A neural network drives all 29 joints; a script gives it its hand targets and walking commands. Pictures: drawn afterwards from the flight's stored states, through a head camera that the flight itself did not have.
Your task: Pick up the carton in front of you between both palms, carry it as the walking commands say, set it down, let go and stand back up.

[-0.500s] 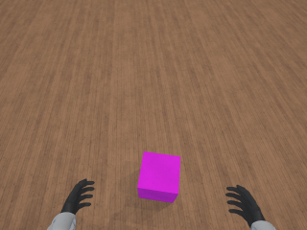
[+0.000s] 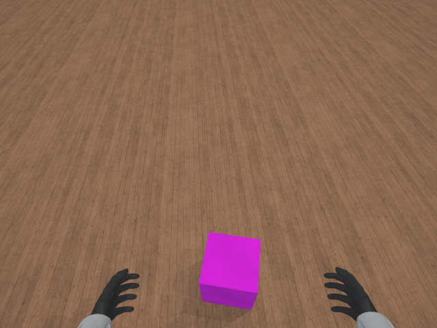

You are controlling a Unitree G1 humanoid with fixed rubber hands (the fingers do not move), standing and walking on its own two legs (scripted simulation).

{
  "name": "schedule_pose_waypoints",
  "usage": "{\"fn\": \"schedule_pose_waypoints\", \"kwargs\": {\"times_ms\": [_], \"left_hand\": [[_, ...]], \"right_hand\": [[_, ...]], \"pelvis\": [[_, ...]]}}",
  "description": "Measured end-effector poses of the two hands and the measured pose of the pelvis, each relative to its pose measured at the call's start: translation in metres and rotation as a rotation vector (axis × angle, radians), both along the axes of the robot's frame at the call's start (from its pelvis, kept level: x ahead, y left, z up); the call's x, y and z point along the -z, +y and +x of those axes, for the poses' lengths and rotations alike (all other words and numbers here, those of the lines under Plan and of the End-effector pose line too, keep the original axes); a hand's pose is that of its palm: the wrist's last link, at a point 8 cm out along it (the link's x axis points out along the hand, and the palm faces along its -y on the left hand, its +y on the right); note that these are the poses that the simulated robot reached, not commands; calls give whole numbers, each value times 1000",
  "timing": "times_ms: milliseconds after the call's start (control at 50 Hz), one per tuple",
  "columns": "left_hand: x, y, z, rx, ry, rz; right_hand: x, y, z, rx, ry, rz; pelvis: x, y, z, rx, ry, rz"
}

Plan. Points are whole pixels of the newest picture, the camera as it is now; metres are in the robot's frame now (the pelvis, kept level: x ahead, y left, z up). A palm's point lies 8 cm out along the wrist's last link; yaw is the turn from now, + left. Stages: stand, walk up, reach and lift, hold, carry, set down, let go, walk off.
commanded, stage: stand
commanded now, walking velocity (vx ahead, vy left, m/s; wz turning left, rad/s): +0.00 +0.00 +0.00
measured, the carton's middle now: (230, 271) +0.43 -0.02 -0.65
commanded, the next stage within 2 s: none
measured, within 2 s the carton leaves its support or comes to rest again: neither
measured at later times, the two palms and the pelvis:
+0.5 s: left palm (72, 319) +0.15 +0.30 -0.09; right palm (384, 318) +0.17 -0.28 -0.09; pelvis +0.03 +0.00 +0.00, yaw +0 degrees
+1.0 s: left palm out of the picture +0.11 +0.30 -0.09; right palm out of the picture +0.13 -0.30 -0.09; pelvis +0.01 +0.00 +0.00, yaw +1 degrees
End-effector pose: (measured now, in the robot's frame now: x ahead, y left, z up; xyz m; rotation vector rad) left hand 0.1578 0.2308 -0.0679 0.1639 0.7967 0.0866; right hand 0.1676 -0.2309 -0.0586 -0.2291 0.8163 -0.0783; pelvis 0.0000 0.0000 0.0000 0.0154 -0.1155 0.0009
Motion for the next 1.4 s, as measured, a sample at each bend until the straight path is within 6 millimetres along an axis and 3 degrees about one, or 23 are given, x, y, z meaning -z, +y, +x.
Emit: {"fn": "schedule_pose_waypoints", "kwargs": {"times_ms": [60,180,280,640,1080,1400], "left_hand": [[7,4,-3,-4,19,38],[12,47,-14,-45,84,175],[12,65,-15,-61,122,218],[19,63,-7,-49,155,212],[26,75,-63,-78,242,212],[30,86,-82,-84,298,207]], "right_hand": [[1,-9,6,14,-18,-29],[13,-39,4,25,8,-111],[23,-51,-1,37,60,-138],[30,-54,-4,51,112,-143],[29,-67,-50,59,188,-174],[31,-64,-68,65,237,-184]], "pelvis": [[1,-2,3,-5,33,-5],[4,-2,11,-14,93,-12],[4,-1,18,-10,112,-10],[1,0,27,-8,113,-3],[-5,-1,1,-15,71,-12],[-7,7,-10,-10,65,-15]]}}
